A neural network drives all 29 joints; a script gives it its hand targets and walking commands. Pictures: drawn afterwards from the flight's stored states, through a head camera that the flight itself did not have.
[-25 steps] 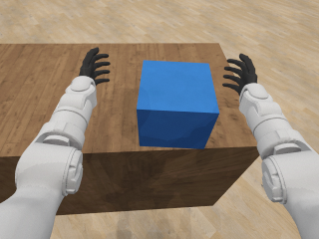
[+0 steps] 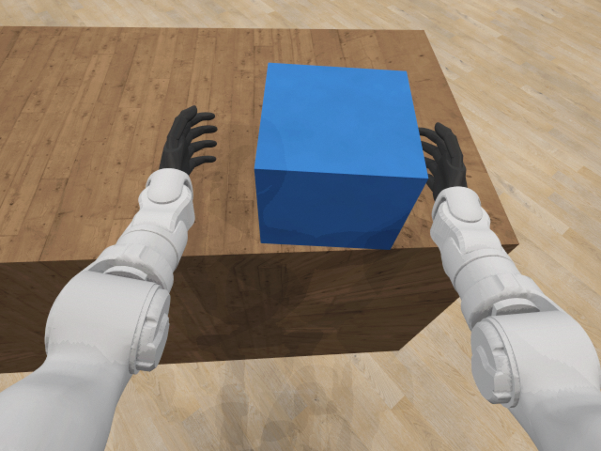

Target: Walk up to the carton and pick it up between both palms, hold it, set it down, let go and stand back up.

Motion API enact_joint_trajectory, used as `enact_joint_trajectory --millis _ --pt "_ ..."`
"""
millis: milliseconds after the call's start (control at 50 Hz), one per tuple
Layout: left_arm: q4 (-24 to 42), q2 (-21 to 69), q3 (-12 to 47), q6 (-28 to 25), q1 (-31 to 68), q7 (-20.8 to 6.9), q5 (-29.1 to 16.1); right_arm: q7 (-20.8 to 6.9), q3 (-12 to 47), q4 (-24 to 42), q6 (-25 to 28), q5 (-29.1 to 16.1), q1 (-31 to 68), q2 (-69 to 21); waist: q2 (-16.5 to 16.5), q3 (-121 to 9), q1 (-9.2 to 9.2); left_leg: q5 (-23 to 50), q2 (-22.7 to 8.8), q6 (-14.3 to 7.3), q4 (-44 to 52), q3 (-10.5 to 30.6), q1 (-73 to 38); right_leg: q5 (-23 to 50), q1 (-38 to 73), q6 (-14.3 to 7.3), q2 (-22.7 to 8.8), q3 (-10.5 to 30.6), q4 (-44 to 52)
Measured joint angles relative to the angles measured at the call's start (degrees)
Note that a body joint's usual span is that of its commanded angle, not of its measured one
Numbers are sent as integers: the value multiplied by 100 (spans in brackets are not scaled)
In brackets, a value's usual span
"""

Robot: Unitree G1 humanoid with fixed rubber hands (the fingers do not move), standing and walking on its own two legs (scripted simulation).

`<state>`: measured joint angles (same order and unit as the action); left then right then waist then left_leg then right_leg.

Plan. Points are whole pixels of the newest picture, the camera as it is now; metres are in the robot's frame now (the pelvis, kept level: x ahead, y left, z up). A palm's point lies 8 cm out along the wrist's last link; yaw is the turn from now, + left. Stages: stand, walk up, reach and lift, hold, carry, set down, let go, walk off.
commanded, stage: reach and lift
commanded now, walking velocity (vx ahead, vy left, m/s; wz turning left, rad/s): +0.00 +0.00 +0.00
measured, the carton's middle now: (331, 159) +0.53 -0.06 +0.04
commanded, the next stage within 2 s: none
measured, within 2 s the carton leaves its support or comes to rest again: neither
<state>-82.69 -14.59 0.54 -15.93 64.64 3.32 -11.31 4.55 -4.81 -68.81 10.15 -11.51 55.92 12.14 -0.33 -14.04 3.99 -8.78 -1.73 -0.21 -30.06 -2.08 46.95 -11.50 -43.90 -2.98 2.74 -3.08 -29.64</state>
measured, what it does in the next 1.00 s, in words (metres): stands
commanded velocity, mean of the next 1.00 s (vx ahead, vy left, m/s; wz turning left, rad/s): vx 0.00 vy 0.00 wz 0.00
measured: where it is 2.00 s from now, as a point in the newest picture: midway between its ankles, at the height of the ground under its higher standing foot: outside the picture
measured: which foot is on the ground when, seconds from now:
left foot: down 0.00-1.00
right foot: down 0.00-1.00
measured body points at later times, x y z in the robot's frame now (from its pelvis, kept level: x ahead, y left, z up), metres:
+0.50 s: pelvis +0.00 +0.01 +0.01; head +0.11 +0.03 +0.44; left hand +0.50 +0.12 +0.08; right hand +0.46 -0.18 +0.08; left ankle +0.03 +0.12 -0.72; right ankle +0.00 -0.09 -0.72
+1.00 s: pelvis +0.03 +0.01 +0.02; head +0.12 +0.02 +0.47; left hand +0.49 +0.12 +0.08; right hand +0.44 -0.17 +0.08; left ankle +0.03 +0.12 -0.72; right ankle +0.00 -0.08 -0.72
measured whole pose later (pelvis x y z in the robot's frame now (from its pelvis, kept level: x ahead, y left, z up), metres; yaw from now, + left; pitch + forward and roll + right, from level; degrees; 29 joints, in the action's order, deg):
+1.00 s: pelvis +0.03 +0.01 +0.02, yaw -2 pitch +12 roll +0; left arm -58.8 4.2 -37.1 -10.1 51.9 4.3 27.6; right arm 1.0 -43.6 -49.1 15.2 34.2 44.3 -9.6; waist -1.3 -2.3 2.3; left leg -8.1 -1.1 -0.7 -18.7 -4.8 23.1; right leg -9.7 -21.0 -2.1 2.1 -1.3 -18.2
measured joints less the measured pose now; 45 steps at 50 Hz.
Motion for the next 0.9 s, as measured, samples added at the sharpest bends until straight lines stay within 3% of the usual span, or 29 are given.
enact_joint_trajectory --millis 160,280,360,440,540,640,700,780,900 --pt "-210 150 -398 -101 -15 -43 459 83 28 -228 266 16 60 9 21 70 -26 -9 21 -25 33 -35 -145 -2 121 28 -18 46 15" --pt "-149 217 -361 -79 -54 65 475 75 -197 -197 174 142 105 -73 9 100 -8 37 43 -42 102 -38 -187 39 158 45 -37 52 72" --pt "98 303 -456 -63 11 164 529 77 -382 -82 70 359 109 -165 -41 50 3 44 31 -47 98 -54 -118 64 86 49 -27 69 84" --pt "156 462 -761 -4 108 187 955 86 -689 -54 72 690 112 -373 -91 89 31 57 19 -51 156 -77 -192 102 161 49 -14 92 167" --pt "344 719 -1566 68 20 286 1694 166 -1446 249 83 1492 -41 -696 -134 269 15 94 27 -65 341 -114 -494 161 454 63 -16 131 363" --pt "932 1023 -2744 102 -293 170 2949 116 -2720 935 212 2924 -325 -1283 -104 648 -25 212 85 -99 750 -166 -1074 260 996 98 -62 179 709" --pt "1360 1293 -3113 125 -566 172 3315 -37 -3401 1561 348 3691 -637 -1735 -35 800 -66 267 118 -115 980 -182 -1409 314 1329 126 -89 188 939" --pt "1747 1591 -3455 209 -870 155 3660 -269 -3810 1928 504 4255 -927 -2005 41 973 -137 232 129 -127 1122 -222 -1829 322 1760 148 -100 212 1131" --pt "2154 1815 -3747 483 -1132 142 3940 -394 -3963 1924 524 4651 -1044 -2080 -10 1107 -170 141 109 -104 1185 -282 -2249 247 2153 134 -90 229 1181"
